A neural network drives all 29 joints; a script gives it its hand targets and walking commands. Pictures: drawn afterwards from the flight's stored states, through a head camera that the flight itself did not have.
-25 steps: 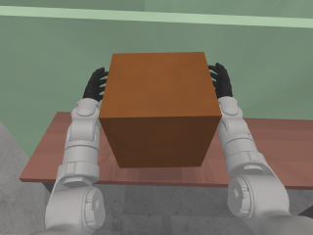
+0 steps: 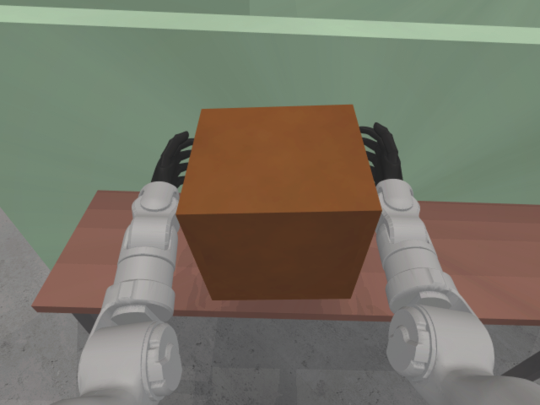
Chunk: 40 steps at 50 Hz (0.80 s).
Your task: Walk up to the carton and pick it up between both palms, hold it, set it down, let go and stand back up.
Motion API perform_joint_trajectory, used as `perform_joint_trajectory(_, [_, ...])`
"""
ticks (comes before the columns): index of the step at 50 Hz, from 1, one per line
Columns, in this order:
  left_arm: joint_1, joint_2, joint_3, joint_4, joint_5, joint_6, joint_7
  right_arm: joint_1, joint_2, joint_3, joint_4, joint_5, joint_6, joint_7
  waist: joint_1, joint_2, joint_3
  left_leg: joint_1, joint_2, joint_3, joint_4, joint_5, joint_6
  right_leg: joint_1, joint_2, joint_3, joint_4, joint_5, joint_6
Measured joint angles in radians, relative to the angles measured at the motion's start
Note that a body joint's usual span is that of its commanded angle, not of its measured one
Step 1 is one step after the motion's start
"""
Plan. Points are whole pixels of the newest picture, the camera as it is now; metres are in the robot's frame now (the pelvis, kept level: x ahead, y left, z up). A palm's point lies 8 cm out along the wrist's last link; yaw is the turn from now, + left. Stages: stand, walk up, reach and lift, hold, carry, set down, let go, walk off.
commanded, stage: set down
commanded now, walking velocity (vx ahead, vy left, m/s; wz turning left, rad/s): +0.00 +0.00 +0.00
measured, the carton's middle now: (278, 207) +0.40 -0.02 +0.09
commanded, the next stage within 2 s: none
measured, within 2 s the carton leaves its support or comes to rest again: neither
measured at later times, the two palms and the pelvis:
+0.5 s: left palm (178, 187) +0.42 +0.14 +0.12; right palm (386, 184) +0.40 -0.19 +0.14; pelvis +0.01 +0.00 +0.00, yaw +0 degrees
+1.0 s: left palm (184, 193) +0.43 +0.13 +0.10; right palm (385, 190) +0.41 -0.19 +0.12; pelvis +0.02 +0.00 +0.00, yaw +0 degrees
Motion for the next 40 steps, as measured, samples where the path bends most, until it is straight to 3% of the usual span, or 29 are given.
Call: perform_joint_trajectory(40, [-0.001,0.0,0.005,0.147,0.017,-0.119,0.008,0.04,0.036,-0.107,0.013,-0.083,-0.056,0.035,-0.014,0.0,0.017,0.0,0.0,0.0,-0.001,-0.022,-0.002,0.0,-0.001,-0.003,0.0,-0.022,0.0])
